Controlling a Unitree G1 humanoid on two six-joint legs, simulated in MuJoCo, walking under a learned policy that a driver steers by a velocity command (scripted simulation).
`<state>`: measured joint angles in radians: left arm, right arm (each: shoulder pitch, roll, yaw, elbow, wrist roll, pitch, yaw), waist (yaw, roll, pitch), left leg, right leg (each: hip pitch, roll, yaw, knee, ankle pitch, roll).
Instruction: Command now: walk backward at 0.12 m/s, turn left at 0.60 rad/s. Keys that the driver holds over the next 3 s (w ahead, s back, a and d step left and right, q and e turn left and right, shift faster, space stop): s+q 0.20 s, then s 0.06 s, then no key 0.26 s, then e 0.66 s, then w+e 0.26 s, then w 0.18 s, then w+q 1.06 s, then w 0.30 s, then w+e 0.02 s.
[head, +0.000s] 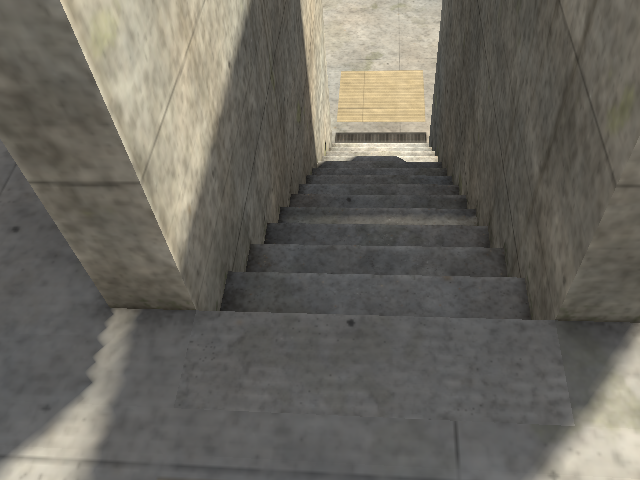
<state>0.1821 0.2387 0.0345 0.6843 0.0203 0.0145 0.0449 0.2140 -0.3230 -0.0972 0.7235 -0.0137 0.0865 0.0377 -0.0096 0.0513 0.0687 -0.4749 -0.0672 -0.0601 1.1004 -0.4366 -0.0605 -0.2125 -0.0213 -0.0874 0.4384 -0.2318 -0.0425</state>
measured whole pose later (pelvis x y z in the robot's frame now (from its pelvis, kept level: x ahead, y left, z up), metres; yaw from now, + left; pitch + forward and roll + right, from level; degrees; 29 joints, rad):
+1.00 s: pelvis -0.14 +0.03 -0.01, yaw +0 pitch +1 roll +0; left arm 0.23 0.31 0.09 0.79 0.00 0.05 0.00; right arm 0.17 -0.28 -0.04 0.76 -0.01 0.02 -0.05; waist 0.02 -0.03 0.06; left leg -0.20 -0.06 -0.04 0.44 -0.24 0.03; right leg -0.31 0.09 0.20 0.54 -0.27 0.00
